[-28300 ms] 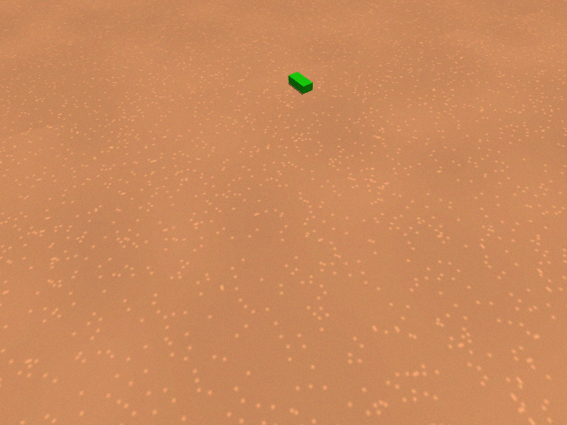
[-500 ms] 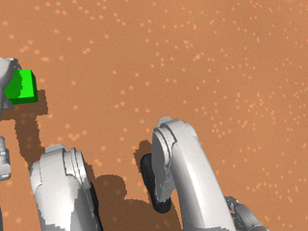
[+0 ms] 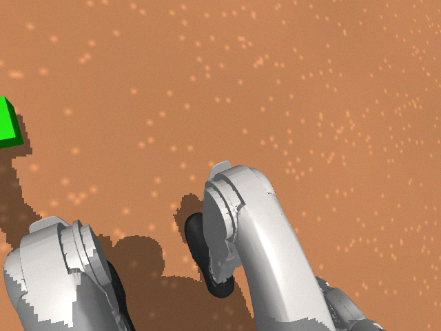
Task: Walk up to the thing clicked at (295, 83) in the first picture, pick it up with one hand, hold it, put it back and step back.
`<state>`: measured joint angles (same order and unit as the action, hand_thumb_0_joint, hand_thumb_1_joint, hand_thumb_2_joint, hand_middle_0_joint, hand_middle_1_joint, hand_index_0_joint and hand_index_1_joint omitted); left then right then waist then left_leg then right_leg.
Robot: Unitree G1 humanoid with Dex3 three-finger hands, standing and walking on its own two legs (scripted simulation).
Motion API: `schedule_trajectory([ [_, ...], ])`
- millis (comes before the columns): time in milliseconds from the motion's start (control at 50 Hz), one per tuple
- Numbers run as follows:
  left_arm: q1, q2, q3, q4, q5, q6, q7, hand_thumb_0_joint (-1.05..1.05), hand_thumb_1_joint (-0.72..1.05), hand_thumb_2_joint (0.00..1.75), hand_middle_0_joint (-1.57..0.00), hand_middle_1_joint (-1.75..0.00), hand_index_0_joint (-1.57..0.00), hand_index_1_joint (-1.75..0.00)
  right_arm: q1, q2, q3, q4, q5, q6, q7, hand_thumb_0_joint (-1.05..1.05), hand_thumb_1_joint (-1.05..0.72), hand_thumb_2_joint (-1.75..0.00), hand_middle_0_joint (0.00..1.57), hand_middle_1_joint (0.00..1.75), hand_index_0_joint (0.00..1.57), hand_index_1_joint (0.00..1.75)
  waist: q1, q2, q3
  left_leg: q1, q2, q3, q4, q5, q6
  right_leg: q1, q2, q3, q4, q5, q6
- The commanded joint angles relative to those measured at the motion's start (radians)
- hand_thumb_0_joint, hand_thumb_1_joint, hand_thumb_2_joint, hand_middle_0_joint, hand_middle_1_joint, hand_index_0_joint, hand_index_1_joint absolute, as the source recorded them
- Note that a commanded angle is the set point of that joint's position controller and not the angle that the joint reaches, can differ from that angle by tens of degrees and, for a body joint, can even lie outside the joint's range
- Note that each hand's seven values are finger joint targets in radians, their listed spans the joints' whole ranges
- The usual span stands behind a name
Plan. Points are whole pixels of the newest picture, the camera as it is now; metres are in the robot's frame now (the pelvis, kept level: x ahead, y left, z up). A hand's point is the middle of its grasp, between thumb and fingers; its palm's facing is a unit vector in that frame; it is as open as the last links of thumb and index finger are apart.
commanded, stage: rest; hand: left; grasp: from above
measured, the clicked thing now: out of the picture +0.47 +0.31 -0.25
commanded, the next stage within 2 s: open in 0.88 s
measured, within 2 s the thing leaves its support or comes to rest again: rests again in 0.74 s
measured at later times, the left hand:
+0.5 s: hand out of the picture +0.47 +0.29 -0.25, palm faces -0.46 -0.11 -0.88, open 10.1 cm
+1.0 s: hand out of the picture +0.47 +0.29 -0.26, palm faces -0.47 -0.11 -0.88, open 10.1 cm
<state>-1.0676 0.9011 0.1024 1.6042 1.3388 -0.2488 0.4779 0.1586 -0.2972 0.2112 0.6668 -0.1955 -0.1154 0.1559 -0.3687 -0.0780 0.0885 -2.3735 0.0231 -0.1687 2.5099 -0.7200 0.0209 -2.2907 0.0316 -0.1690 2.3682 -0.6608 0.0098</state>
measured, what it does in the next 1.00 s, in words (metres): stands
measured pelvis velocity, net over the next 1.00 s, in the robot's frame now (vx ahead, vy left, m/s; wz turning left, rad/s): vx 0.00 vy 0.00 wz -0.05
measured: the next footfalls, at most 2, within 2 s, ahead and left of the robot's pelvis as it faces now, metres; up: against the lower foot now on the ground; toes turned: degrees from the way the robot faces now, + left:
none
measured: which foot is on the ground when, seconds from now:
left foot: down 0.00-1.00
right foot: down 0.00-1.00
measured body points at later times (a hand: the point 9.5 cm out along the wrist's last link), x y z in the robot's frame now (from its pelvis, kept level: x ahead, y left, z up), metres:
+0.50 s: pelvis +0.00 +0.00 +0.00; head +0.28 +0.12 +0.33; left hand +0.49 +0.29 -0.19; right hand +0.05 -0.25 -0.06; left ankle +0.06 +0.12 -0.27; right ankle +0.11 -0.11 -0.27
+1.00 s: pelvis +0.00 +0.00 +0.00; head +0.29 +0.12 +0.32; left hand +0.49 +0.30 -0.21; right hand +0.04 -0.25 -0.05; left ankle +0.06 +0.12 -0.27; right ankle +0.11 -0.11 -0.27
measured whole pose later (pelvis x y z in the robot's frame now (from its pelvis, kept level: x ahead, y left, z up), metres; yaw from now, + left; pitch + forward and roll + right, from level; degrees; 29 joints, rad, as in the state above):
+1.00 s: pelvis +0.00 +0.00 +0.00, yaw -3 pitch +29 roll -14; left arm -1.11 1.03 0.08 1.72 1.33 -0.25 0.56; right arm 0.12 -0.34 0.32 0.62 -0.23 -0.19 0.21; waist -0.42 -0.15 0.16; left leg -2.36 0.03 -0.22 2.55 -0.73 0.02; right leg -2.26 0.05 -0.21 2.36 -0.65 0.02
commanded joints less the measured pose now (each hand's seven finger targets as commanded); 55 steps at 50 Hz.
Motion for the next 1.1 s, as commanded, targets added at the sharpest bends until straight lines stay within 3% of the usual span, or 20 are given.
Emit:
schedule_trajectory([
  [0,-0.279,0.272,0.041,-0.091,-0.008,-0.008,0.066,0.0,0.74,0.8,-1.02,-0.74,-1.05,-0.71,0.214,-0.319,-0.094,0.011,-0.007,0.0,-0.008,0.0,-0.9,-0.9,0.2,0.3,0.2,0.3,-0.015,0.483,-0.7,0.544,0.002,0.048,-0.244,0.271,-0.011,0.37,0.048,-0.069,-0.188,0.271,-0.051],
  [40,-0.324,0.203,-0.026,-0.102,-0.011,-0.012,0.061,0.0,0.69,0.79,-0.99,-0.73,-1.02,-0.71,0.194,-0.304,-0.079,-0.007,-0.01,-0.011,0.002,0.0,-0.9,-0.9,0.2,0.3,0.2,0.3,-0.039,0.47,-0.68,0.529,0.003,0.053,-0.227,0.254,-0.003,0.369,0.054,-0.065,-0.197,0.269,-0.045],
  [60,-0.332,0.283,0.022,-0.118,-0.005,-0.012,0.075,0.0,0.7,0.79,-1.0,-0.73,-1.02,-0.7,0.206,-0.314,-0.084,0.012,-0.011,-0.009,-0.001,0.0,-0.9,-0.9,0.2,0.3,0.2,0.3,-0.033,0.484,-0.705,0.531,0.005,0.053,-0.229,0.265,-0.001,0.401,0.056,-0.064,-0.197,0.287,-0.041],
  [80,-0.325,0.234,-0.021,-0.115,0.003,-0.008,0.074,0.0,0.7,0.79,-1.01,-0.71,-1.03,-0.69,0.202,-0.303,-0.075,-0.003,-0.013,-0.014,0.003,0.0,-0.9,-0.9,0.2,0.3,0.2,0.3,-0.031,0.497,-0.687,0.537,0.004,0.057,-0.227,0.267,-0.004,0.39,0.055,-0.057,-0.193,0.286,-0.043],
  [140,-0.297,0.275,0.013,-0.104,-0.009,-0.004,0.093,0.0,0.74,0.8,-1.03,-0.72,-1.05,-0.7,0.2,-0.32,-0.074,0.004,-0.013,-0.02,0.006,0.0,-0.9,-0.9,0.2,0.3,0.2,0.3,-0.02,0.512,-0.682,0.542,0.005,0.047,-0.243,0.289,-0.011,0.392,0.056,-0.073,-0.188,0.296,-0.044],
  [240,-0.346,0.226,-0.033,-0.054,-0.012,0.0,0.094,0.0,0.72,0.76,-1.01,-0.72,-1.04,-0.69,0.184,-0.322,-0.06,-0.003,-0.022,-0.036,0.02,0.0,-0.9,-0.9,0.2,0.3,0.2,0.3,-0.064,0.471,-0.628,0.505,0.01,0.043,-0.219,0.249,-0.001,0.384,0.06,-0.074,-0.192,0.286,-0.037],
  [260,-0.329,0.245,-0.035,-0.067,-0.013,0.001,0.098,0.0,0.71,0.76,-1.0,-0.72,-1.03,-0.69,0.176,-0.318,-0.054,-0.002,-0.02,-0.037,0.019,0.0,-0.9,-0.9,0.2,0.3,0.2,0.3,-0.039,0.483,-0.658,0.508,0.01,0.044,-0.223,0.252,0.0,0.414,0.064,-0.069,-0.202,0.288,-0.036],
  [360,-0.327,0.25,-0.037,-0.034,-0.013,0.002,0.102,0.0,0.73,0.72,-1.01,-0.72,-1.05,-0.68,0.17,-0.333,-0.045,-0.014,-0.021,-0.05,0.024,0.0,-0.9,-0.9,0.2,0.3,0.2,0.3,-0.061,0.503,-0.638,0.54,0.014,0.028,-0.235,0.257,-0.01,0.389,0.061,-0.082,-0.184,0.284,-0.039],
  [440,-0.317,0.323,0.014,-0.039,-0.011,0.002,0.118,0.0,0.69,0.73,-0.99,-0.71,-1.02,-0.67,0.174,-0.351,-0.042,-0.011,-0.023,-0.054,0.028,0.0,-0.9,-0.9,0.2,0.3,0.2,0.3,-0.052,0.522,-0.646,0.556,0.018,0.015,-0.242,0.266,-0.016,0.393,0.058,-0.09,-0.174,0.288,-0.041],
  [460,-0.336,0.274,-0.03,-0.051,-0.012,0.0,0.118,0.0,0.69,0.72,-0.99,-0.7,-1.02,-0.67,0.151,-0.339,-0.035,-0.029,-0.023,-0.057,0.031,0.0,-0.91,-0.9,0.2,0.3,0.2,0.3,-0.053,0.526,-0.645,0.544,0.019,0.018,-0.235,0.264,-0.015,0.392,0.065,-0.085,-0.172,0.289,-0.042],
  [480,-0.326,0.307,-0.001,-0.04,-0.005,0.001,0.126,0.0,0.69,0.73,-0.99,-0.71,-1.02,-0.68,0.17,-0.349,-0.036,-0.016,-0.027,-0.056,0.03,0.0,-0.9,-0.9,0.2,0.3,0.2,0.3,-0.064,0.518,-0.654,0.556,0.018,0.017,-0.233,0.274,-0.013,0.405,0.063,-0.092,-0.178,0.302,-0.038],
  [580,-0.32,0.275,-0.036,0.011,-0.021,0.013,0.127,0.0,0.66,0.69,-0.95,-0.71,-0.99,-0.67,0.148,-0.348,-0.019,-0.026,-0.031,-0.068,0.04,0.0,-0.91,-0.9,0.2,0.3,0.2,0.3,-0.081,0.477,-0.582,0.488,0.02,0.025,-0.212,0.231,-0.003,0.398,0.068,-0.087,-0.188,0.281,-0.033],
  [600,-0.331,0.337,0.006,-0.021,-0.017,0.013,0.133,0.0,0.65,0.71,-0.96,-0.7,-0.99,-0.67,0.173,-0.362,-0.023,-0.015,-0.03,-0.067,0.037,0.0,-0.9,-0.9,0.2,0.3,0.2,0.3,-0.074,0.5,-0.601,0.506,0.018,0.027,-0.222,0.255,-0.005,0.413,0.065,-0.089,-0.194,0.294,-0.033],
  [620,-0.324,0.267,-0.052,0.006,-0.014,0.016,0.127,0.0,0.65,0.69,-0.96,-0.69,-0.99,-0.65,0.162,-0.345,-0.015,-0.024,-0.028,-0.07,0.041,0.0,-0.9,-0.9,0.2,0.3,0.2,0.3,-0.075,0.506,-0.578,0.491,0.019,0.024,-0.223,0.236,-0.007,0.392,0.068,-0.083,-0.188,0.279,-0.038],
  [640,-0.327,0.328,0.0,-0.003,-0.027,0.014,0.134,0.0,0.64,0.69,-0.96,-0.68,-0.99,-0.65,0.163,-0.358,-0.016,-0.024,-0.032,-0.07,0.04,0.0,-0.9,-0.9,0.2,0.3,0.2,0.3,-0.076,0.471,-0.594,0.49,0.022,0.021,-0.219,0.242,-0.003,0.422,0.07,-0.093,-0.199,0.288,-0.031],
  [700,-0.315,0.335,0.003,0.0,-0.024,0.015,0.13,0.0,0.65,0.69,-0.95,-0.7,-0.98,-0.66,0.168,-0.366,-0.012,-0.024,-0.029,-0.072,0.04,0.0,-0.9,-0.9,0.2,0.3,0.2,0.3,-0.079,0.475,-0.594,0.492,0.022,0.015,-0.22,0.247,-0.005,0.422,0.068,-0.093,-0.193,0.288,-0.033],
  [720,-0.305,0.306,-0.024,-0.004,-0.023,0.013,0.124,0.0,0.62,0.69,-0.94,-0.69,-0.97,-0.66,0.156,-0.357,-0.011,-0.038,-0.029,-0.073,0.04,0.0,-0.91,-0.9,0.2,0.3,0.2,0.3,-0.069,0.496,-0.62,0.512,0.022,0.019,-0.224,0.261,-0.007,0.437,0.073,-0.088,-0.192,0.296,-0.036],
  [880,-0.324,0.366,-0.002,-0.032,-0.027,-0.001,0.12,0.0,0.64,0.68,-0.96,-0.67,-0.99,-0.64,0.162,-0.367,0.007,-0.035,-0.03,-0.073,0.04,0.0,-0.91,-0.9,0.2,0.3,0.2,0.3,-0.08,0.509,-0.614,0.526,0.027,0.005,-0.214,0.285,-0.012,0.447,0.07,-0.099,-0.191,0.317,-0.033],
  [960,-0.306,0.324,-0.036,0.011,-0.019,-0.006,0.115,0.0,0.66,0.67,-0.97,-0.68,-1.0,-0.65,0.154,-0.368,0.007,-0.041,-0.036,-0.07,0.043,0.0,-0.91,-0.9,0.2,0.3,0.2,0.3,-0.096,0.488,-0.56,0.491,0.028,0.007,-0.215,0.239,-0.007,0.425,0.077,-0.099,-0.197,0.284,-0.033],
  [1080,-0.298,0.33,-0.033,0.023,-0.019,-0.011,0.12,0.0,0.18,0.57,-0.51,-0.69,-0.55,-0.65,0.152,-0.364,0.023,-0.044,-0.038,-0.073,0.045,0.0,-0.9,-0.9,0.2,0.3,0.2,0.3,-0.101,0.481,-0.541,0.499,0.03,-0.012,-0.225,0.244,-0.013,0.414,0.072,-0.113,-0.186,0.29,-0.031],
])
